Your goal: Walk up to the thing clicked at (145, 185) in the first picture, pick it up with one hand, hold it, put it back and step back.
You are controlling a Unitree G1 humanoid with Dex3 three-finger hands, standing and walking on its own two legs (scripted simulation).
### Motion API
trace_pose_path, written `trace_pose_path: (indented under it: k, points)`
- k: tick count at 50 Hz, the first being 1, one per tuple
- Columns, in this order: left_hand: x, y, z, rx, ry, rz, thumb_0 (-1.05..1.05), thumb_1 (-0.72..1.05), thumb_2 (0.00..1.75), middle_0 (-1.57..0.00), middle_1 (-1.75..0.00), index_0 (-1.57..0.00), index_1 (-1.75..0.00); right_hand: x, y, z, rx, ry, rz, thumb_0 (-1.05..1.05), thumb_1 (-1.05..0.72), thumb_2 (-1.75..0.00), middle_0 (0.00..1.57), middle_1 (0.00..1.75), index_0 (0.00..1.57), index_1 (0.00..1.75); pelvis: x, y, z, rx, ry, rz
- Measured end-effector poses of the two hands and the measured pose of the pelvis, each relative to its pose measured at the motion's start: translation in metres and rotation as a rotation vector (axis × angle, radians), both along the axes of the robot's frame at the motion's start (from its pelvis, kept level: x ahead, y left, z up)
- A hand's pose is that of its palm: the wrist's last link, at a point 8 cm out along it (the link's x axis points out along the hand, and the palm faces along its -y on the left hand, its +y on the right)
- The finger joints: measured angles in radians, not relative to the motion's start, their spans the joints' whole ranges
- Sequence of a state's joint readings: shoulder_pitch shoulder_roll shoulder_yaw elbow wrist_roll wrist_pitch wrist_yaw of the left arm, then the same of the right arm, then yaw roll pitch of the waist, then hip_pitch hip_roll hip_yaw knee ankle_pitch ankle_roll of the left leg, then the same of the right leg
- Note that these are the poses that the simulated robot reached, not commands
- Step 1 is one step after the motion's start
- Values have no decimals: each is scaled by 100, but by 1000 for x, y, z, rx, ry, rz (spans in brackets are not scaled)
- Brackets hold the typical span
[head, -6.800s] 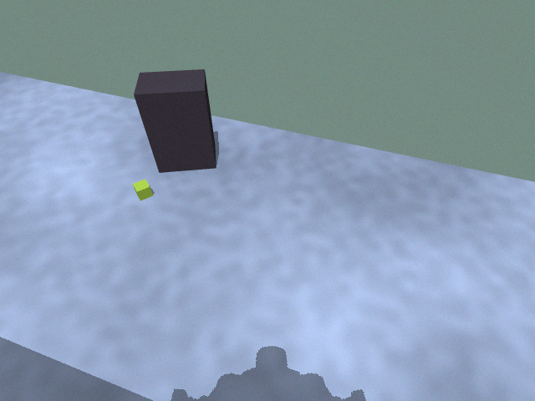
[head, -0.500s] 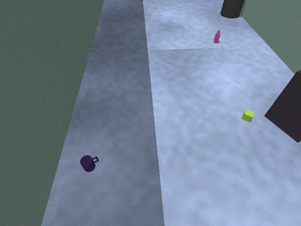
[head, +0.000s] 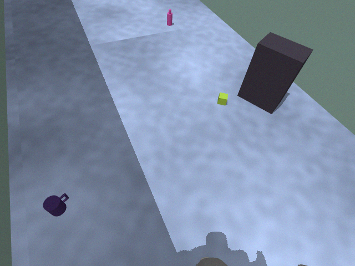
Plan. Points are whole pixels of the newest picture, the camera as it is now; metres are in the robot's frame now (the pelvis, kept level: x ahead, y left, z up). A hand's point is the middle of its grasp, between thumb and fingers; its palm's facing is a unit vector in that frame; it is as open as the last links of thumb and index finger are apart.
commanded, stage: walk up
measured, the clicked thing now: (222, 98) +1.35 -0.44 -0.74
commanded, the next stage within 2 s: stand in 1.72 s
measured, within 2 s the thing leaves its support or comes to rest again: neither
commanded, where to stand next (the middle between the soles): +0.09 -0.02 m, yaw -18 degrees
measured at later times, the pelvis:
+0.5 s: pelvis +0.02 -0.03 -0.02, yaw -11 degrees
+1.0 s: pelvis +0.01 -0.03 -0.01, yaw -17 degrees
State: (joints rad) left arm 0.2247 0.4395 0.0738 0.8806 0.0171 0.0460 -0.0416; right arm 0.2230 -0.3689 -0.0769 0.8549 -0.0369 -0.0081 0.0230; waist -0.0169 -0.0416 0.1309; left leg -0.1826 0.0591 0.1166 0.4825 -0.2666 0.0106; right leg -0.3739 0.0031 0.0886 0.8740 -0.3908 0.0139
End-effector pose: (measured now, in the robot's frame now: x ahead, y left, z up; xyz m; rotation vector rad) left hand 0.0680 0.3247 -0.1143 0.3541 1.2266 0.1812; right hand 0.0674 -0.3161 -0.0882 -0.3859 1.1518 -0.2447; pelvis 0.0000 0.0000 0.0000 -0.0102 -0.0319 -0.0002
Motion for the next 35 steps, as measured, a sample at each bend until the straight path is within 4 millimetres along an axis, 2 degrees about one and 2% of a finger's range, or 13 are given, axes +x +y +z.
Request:
trace_pose_path:
  k: [3, 7, 10, 14, 17, 21, 25, 28, 35]
  points:
    - [18, -8, 5, 26, -4, -66, 0, 91, 90, -21, -30, -20, -30, -22, -14, -9, 12, 14, -39, 0, -90, -90, 21, 30, 20, 30, -1, -7, -4, 6, 0, -38]
    - [43, -29, 10, 67, -49, -129, 1, 91, 90, -21, -30, -20, -30, -46, -35, -31, 35, 40, -100, 0, -90, -90, 21, 30, 20, 30, -1, -22, -14, -4, -12, -71]
    - [54, -47, 18, 69, -93, -163, 0, 91, 90, -21, -30, -20, -30, -55, -39, -40, 60, 64, -143, 0, -90, -90, 21, 30, 20, 30, 1, -29, -13, 1, -21, -100]
    - [64, -64, 28, 59, -120, -178, 0, 91, 90, -21, -30, -21, -30, -56, -37, -40, 94, 55, -157, 0, -90, -90, 21, 30, 20, 29, 5, -35, -5, 26, -22, -139]
    - [71, -71, 28, 51, -133, -195, 0, 90, 90, -21, -30, -21, -30, -53, -35, -39, 98, 47, -153, 0, -90, -90, 21, 30, 20, 30, 9, -37, -5, 23, -20, -161]
    - [79, -73, 18, 34, -135, -214, 0, 90, 90, -21, -30, -21, -30, -48, -33, -37, 82, 30, -160, 0, -90, -90, 21, 30, 20, 30, 14, -35, -9, 11, -20, -179]
    - [89, -67, 0, 5, -133, -221, 0, 90, 90, -21, -30, -21, -30, -43, -29, -36, 43, 11, -175, 0, -90, -90, 21, 30, 20, 30, 18, -27, -19, 1, -19, -188]
    - [96, -67, -11, -12, -118, -212, 0, 90, 90, -21, -30, -21, -30, -41, -22, -29, 30, -6, -184, 0, -90, -90, 21, 30, 20, 30, 18, -23, -18, 27, -26, -213]
    - [99, -73, -10, -26, -77, -257, 1, 91, 90, -21, -30, -21, -30, -40, -23, -15, 30, -47, -193, 0, -90, -90, 21, 30, 20, 30, 16, -27, -10, -6, -17, -255]
